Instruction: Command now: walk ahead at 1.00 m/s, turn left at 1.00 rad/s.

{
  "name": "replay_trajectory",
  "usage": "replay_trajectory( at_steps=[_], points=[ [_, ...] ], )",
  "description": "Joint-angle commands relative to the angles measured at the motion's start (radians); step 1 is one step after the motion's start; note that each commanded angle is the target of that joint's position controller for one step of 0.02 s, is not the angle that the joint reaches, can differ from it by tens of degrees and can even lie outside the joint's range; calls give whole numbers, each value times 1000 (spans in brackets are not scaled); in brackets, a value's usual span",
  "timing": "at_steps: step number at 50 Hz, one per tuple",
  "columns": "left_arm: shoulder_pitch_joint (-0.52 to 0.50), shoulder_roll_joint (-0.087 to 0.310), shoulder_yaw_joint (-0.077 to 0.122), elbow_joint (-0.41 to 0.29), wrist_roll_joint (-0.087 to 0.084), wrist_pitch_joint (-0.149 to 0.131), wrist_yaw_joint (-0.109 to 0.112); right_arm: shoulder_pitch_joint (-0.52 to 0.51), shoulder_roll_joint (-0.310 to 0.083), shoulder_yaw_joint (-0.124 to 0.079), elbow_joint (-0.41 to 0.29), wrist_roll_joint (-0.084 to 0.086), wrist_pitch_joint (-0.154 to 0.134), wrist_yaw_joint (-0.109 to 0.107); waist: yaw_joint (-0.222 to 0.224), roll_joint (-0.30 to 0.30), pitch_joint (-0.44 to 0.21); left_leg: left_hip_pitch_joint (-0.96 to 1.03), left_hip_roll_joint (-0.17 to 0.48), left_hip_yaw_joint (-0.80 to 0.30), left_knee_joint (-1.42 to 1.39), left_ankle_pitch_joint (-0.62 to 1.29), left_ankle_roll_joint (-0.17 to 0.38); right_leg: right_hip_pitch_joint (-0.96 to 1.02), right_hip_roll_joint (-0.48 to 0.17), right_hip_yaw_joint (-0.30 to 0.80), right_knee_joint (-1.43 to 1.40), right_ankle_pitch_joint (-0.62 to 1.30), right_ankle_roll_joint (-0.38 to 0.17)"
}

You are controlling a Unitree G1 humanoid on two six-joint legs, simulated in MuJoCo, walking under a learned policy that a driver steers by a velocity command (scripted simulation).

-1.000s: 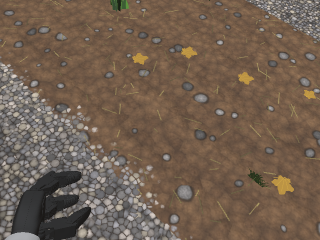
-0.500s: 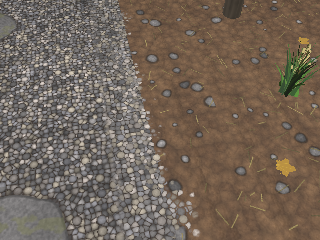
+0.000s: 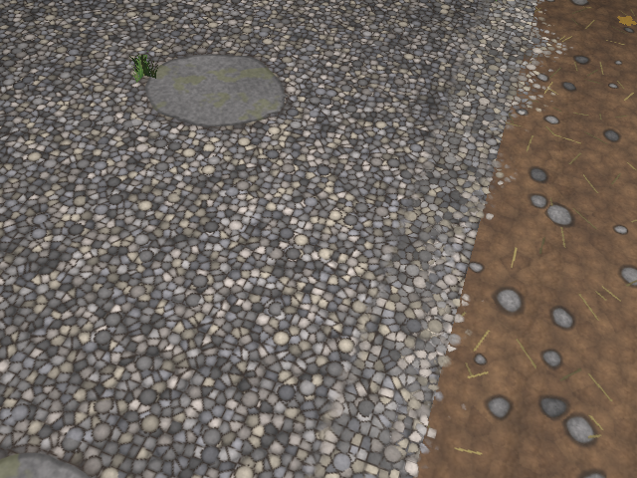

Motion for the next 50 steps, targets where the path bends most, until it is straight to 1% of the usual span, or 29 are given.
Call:
replay_trajectory(
  at_steps=[1,4,7,9,10,12,13,14,15,16,17,18,19,21,23,26,28,31,34,35,36,37,38,39,40,42,44,47,50],
  points=[
    [-46,36,1,-27,-18,-24,-4,-38,23,14,-106,0,6,11,-31,-80,4,-235,129,-87,-45,55,5,117,-308,262,-271,97,-146],
    [-68,91,10,-15,1,-24,3,-82,7,17,-121,-3,-5,28,-41,-56,54,-243,120,-48,-168,240,-14,82,-276,84,-330,209,-135],
    [35,132,9,27,1,-24,1,-201,28,32,-153,-14,-22,45,4,-7,107,-194,75,14,-375,361,9,101,-264,-23,-369,351,-125],
    [86,157,7,55,-7,-16,-3,-267,22,32,-170,-15,-39,61,8,-2,124,-92,3,92,-525,371,43,140,-263,-79,-380,597,-115],
    [111,190,11,65,-9,-11,0,-288,0,23,-180,-14,-44,65,-4,-36,96,-25,-52,141,-555,339,58,184,-271,-92,-345,843,-117],
    [118,251,15,78,-9,4,11,-199,-69,-12,-178,-13,-41,64,-106,-153,-8,123,-133,177,-575,203,100,287,-315,-101,-132,1344,-124],
    [90,264,13,77,-9,12,17,-22,-126,-43,-138,-10,-32,56,-209,-196,-108,335,-154,165,-605,170,131,254,-325,-95,64,1441,-125],
    [23,255,4,66,-14,18,25,238,-179,-78,-59,-8,-18,40,-353,-170,-198,673,-134,116,-750,274,169,89,-286,-111,362,1352,-98],
    [78,108,-35,39,16,8,26,321,-239,-82,4,-8,-11,23,-254,103,-261,991,48,-194,-672,270,179,-249,-143,-78,779,113,-70],
    [207,43,-67,6,-32,-34,9,278,-241,-66,-31,-39,-34,31,-136,266,-521,1168,260,-771,-896,20,361,-479,-10,141,1048,-294,-64],
    [42,152,-40,-4,-62,-59,10,253,-149,-50,-28,-53,-52,39,-201,80,-430,1051,243,-741,-1006,123,304,-527,-46,221,1051,-218,-70],
    [-33,132,-43,-42,-75,-66,14,191,-141,-42,-18,-53,-66,40,-152,17,-254,870,231,-593,-1017,339,285,-541,-73,207,990,-178,-64],
    [-57,113,-47,-26,-54,-61,22,100,-120,-34,-19,-50,-79,42,-95,-103,-148,684,195,-457,-1008,546,251,-496,-119,199,912,-136,-47],
    [-10,106,-39,5,-34,-27,13,19,-43,-10,-20,-65,-86,38,-19,-60,-84,472,141,-272,-1037,727,207,-385,-169,178,811,-89,-24],
    [-7,64,-46,8,-19,-1,3,19,-29,-5,9,-42,-91,26,4,-34,-69,390,113,-182,-1082,834,191,-355,-179,150,683,-59,5],
    [-117,9,-67,-30,3,-5,-12,-6,-66,-10,35,-44,-87,-6,-1,-12,-42,277,7,-11,-1102,915,160,-297,-124,72,388,156,37],
    [-223,3,-73,-45,10,-21,-29,75,-76,-14,64,-43,-76,-20,-76,-17,-76,320,-29,19,-1091,784,128,-238,-63,40,170,432,38],
    [-309,54,-57,-86,12,-29,-42,148,-107,-23,109,-34,-63,-24,-98,18,-77,398,22,-75,-1044,654,94,-204,-25,88,25,540,2],
    [-159,136,-22,-45,26,-27,-24,94,-117,-33,100,-35,-37,-32,8,51,-135,474,16,-146,-811,709,46,-90,-7,112,-19,476,-39],
    [-66,166,-12,-21,34,-27,-15,68,-101,-29,75,-37,-28,-32,54,9,-205,444,-39,-127,-628,648,-1,50,-61,129,-18,720,-52],
    [-26,207,-15,-36,62,-22,-5,172,-25,-7,55,-54,-24,-25,17,-185,-359,217,-137,-113,-270,92,-64,362,-309,308,118,1226,-173],
    [-22,154,-29,-60,62,-2,-8,346,-7,9,79,-25,-18,-13,-16,-363,-582,36,-218,-141,39,-436,-106,580,-551,617,102,1272,-368],
    [-76,112,-33,-100,34,23,-5,329,-135,-22,94,-16,2,-8,5,-200,-623,28,-135,-198,125,-351,-117,513,-528,614,42,945,-353],
    [-144,88,-38,-112,15,47,8,201,-166,-38,56,-5,26,-11,2,-132,-486,-33,-83,-124,122,-261,-132,382,-480,512,-14,631,-319],
    [-195,55,-47,-96,8,65,18,139,-150,-40,44,-2,54,-24,-17,-80,-311,-65,-47,-76,60,-201,-145,195,-406,405,-81,430,-283],
    [-262,67,-43,-79,26,75,28,156,-90,-34,33,-3,96,-44,-73,-157,-161,39,0,-37,-57,-152,-155,-89,-336,268,-187,218,-241],
    [-289,84,-29,-70,35,68,29,153,-51,-29,16,-19,102,-52,-81,-177,-143,84,15,-1,-162,-112,-155,-142,-329,164,-224,271,-246],
    [-299,113,-8,-56,22,68,40,98,-48,-28,-16,-26,88,-39,-64,-132,-217,126,57,8,-321,6,-132,-65,-372,97,-219,346,-264],
    [-331,132,3,-44,13,86,41,70,-61,-36,-27,-25,88,-20,-69,-150,-212,202,43,59,-451,74,-100,-62,-374,21,-224,249,-238]
  ],
)
Velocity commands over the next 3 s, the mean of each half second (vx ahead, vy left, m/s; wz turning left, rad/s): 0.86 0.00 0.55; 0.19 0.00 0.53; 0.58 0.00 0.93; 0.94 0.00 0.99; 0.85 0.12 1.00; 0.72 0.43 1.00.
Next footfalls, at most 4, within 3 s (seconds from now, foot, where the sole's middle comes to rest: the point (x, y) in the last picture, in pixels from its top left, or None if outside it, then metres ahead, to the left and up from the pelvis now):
0.28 left None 0.44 0.14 -0.77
0.70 right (301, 319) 0.82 0.07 -0.77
1.14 left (214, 393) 0.62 0.25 -0.77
1.58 right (180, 239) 1.04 0.40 -0.77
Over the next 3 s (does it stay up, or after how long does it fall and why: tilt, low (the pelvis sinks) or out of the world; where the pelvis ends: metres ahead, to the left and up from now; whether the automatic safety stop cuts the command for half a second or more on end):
stays up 0.68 1.26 -0.01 its command is cut before an obstacle after 2.3 s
